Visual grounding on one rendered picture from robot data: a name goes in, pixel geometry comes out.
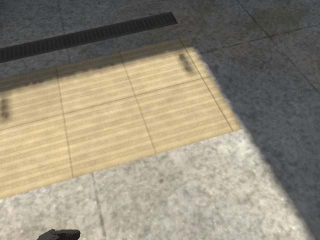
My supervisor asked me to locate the robot left hand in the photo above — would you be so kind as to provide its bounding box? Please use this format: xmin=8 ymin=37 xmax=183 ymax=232
xmin=37 ymin=229 xmax=81 ymax=240

